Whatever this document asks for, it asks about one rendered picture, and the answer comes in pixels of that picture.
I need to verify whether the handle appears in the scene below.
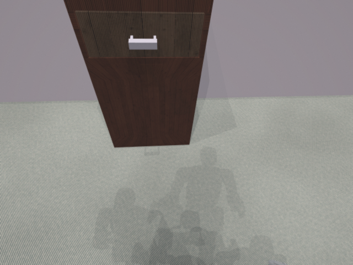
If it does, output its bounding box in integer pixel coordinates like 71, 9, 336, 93
129, 35, 157, 50

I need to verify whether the drawer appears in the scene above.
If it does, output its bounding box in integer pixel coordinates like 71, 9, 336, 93
75, 10, 205, 57

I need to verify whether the cabinet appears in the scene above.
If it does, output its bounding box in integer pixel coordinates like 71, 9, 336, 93
64, 0, 213, 147

